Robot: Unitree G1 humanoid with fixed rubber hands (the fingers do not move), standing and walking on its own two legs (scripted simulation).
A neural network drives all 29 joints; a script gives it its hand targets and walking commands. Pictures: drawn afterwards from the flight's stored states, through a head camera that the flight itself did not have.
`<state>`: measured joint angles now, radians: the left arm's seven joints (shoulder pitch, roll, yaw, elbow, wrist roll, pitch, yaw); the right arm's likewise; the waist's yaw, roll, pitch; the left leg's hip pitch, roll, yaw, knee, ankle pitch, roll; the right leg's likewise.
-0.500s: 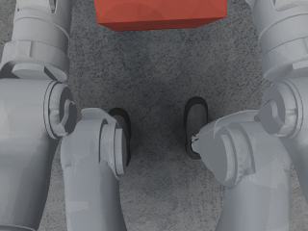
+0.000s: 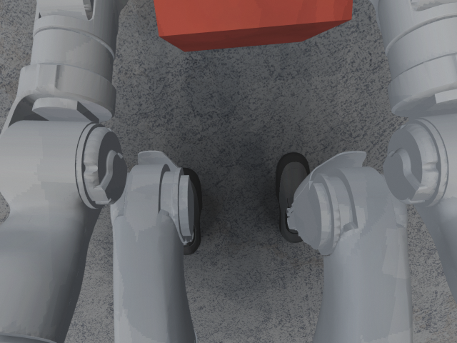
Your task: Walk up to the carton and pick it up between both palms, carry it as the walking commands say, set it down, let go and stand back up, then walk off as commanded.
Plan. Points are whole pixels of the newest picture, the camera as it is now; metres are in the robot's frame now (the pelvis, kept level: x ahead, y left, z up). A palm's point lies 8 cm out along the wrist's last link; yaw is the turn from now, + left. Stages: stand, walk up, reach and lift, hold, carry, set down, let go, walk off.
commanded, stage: reach and lift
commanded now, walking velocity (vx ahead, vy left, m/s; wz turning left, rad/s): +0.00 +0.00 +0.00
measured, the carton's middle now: out of the picture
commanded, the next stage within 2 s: none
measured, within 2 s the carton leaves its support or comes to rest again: neither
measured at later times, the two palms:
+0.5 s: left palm out of the picture +0.56 +0.16 -0.08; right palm out of the picture +0.56 -0.12 -0.08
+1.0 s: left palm out of the picture +0.54 +0.16 -0.01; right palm out of the picture +0.54 -0.12 -0.01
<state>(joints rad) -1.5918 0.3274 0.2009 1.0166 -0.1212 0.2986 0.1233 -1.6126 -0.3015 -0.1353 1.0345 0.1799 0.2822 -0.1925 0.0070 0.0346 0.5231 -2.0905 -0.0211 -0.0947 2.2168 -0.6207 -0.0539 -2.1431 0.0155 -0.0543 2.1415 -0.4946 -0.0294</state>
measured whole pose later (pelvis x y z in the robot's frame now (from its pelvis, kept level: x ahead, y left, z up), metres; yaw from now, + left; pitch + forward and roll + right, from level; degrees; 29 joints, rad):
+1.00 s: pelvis -0.01 +0.00 +0.07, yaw +0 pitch +20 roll +0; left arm -1.42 0.22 0.29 0.81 -0.03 0.42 0.26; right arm -1.44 -0.15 -0.26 0.82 0.06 0.40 -0.30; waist 0.01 0.01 0.52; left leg -1.75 -0.02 -0.08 2.02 -0.61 -0.07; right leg -1.81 0.03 -0.03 1.97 -0.50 -0.03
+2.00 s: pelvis -0.02 -0.01 +0.17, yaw +2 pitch +10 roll +0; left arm -1.23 0.15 0.30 0.72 -0.01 0.46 0.26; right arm -1.25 -0.08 -0.27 0.74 0.02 0.43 -0.30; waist 0.01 0.01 0.52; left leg -1.31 -0.02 -0.08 1.66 -0.53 -0.07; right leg -1.36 0.03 -0.02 1.63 -0.45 -0.03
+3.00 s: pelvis +0.10 -0.01 +0.34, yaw +4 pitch +15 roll +1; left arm -0.57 -0.08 0.39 0.66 0.23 0.39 0.00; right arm -0.57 0.13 -0.38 0.68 -0.26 0.39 -0.10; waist 0.01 0.01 -0.12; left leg -0.78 -0.02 -0.08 0.91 -0.40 -0.05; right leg -0.82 0.01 -0.01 0.94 -0.38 -0.03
